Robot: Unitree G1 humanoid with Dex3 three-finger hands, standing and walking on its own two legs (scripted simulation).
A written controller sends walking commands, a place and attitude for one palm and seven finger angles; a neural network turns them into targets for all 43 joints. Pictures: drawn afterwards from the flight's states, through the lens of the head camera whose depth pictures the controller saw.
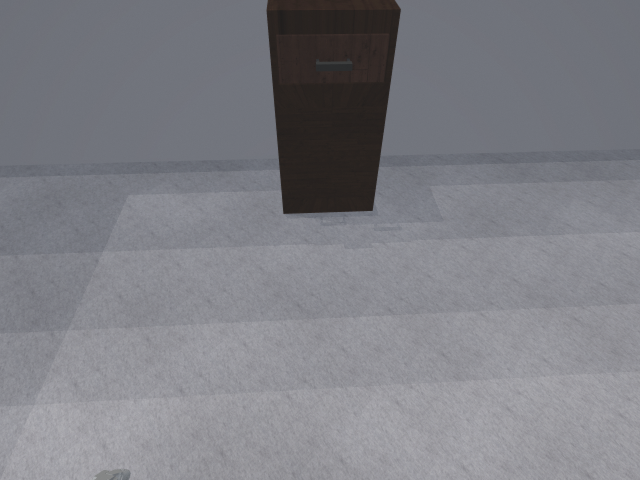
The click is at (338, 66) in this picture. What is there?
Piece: drawer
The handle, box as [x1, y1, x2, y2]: [316, 59, 352, 70]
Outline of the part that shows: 316,59 316,70 351,70 352,64 349,59 347,59 346,61 319,62 318,59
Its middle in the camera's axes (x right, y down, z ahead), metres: +0.04 -0.60 +1.32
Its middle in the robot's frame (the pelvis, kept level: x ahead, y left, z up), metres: +1.39 +0.03 -0.05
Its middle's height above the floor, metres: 0.71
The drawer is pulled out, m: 0.00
